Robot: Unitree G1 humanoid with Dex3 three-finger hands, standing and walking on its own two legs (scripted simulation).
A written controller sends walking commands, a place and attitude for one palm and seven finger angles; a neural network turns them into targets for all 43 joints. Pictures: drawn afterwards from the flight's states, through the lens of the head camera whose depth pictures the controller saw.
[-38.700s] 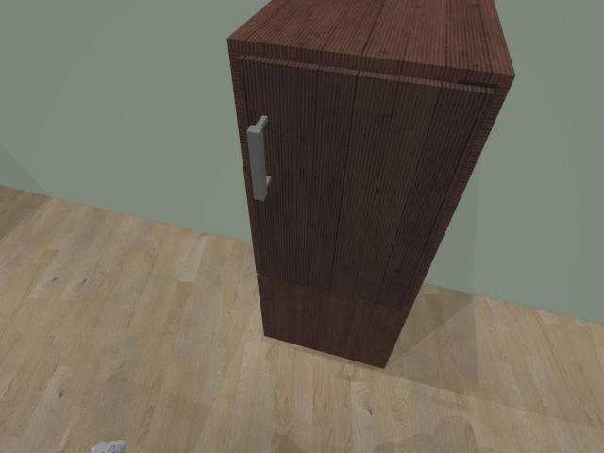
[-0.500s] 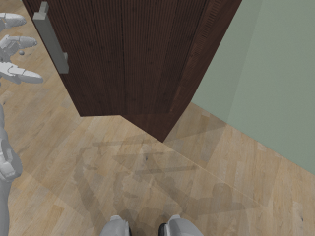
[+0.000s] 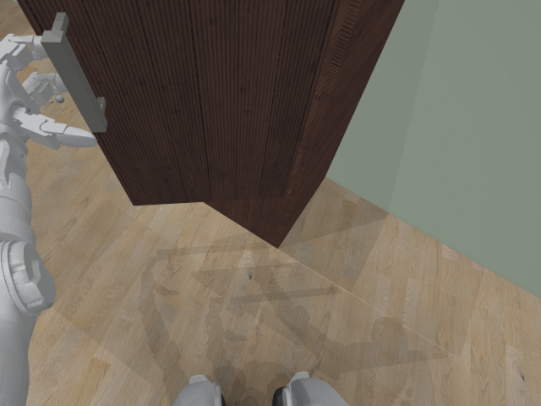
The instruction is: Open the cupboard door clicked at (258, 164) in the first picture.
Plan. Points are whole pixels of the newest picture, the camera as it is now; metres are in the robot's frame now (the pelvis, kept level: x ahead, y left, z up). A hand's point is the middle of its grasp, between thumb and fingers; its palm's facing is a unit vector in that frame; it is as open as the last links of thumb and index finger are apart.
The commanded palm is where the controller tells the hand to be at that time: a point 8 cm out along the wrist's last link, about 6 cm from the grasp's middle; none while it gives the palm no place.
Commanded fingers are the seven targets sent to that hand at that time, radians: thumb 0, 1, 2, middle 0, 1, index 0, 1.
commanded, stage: slide the fingers in behind the handle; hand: left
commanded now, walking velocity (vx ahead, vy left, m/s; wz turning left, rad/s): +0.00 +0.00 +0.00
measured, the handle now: (81, 77) +0.56 +0.22 +0.11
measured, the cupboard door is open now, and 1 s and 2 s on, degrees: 39 38 39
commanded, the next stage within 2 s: close the thumb around the handle in 0.94 s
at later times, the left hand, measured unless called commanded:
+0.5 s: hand (83, 100) +0.52 +0.21 +0.11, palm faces +0.03 -1.00 +0.01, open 13.9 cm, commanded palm +0.50 +0.25 +0.11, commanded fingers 0.00 -0.50 0.30 -0.30 -1.20 -0.30 -1.20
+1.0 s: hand (89, 99) +0.51 +0.20 +0.11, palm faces +0.02 -1.00 -0.01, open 13.9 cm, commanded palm +0.49 +0.25 +0.11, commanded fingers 0.00 -0.50 0.30 -0.30 -1.20 -0.30 -1.20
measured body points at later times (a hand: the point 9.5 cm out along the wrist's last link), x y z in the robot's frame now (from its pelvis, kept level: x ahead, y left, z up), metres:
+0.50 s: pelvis +0.01 +0.00 +0.00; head +0.12 +0.02 +0.44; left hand +0.51 +0.27 +0.11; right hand +0.00 -0.27 -0.11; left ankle +0.01 +0.09 -0.69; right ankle +0.00 -0.12 -0.69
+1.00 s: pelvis +0.00 +0.00 +0.00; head +0.11 +0.02 +0.44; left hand +0.51 +0.26 +0.12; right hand -0.02 -0.27 -0.11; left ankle +0.01 +0.09 -0.69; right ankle +0.00 -0.12 -0.69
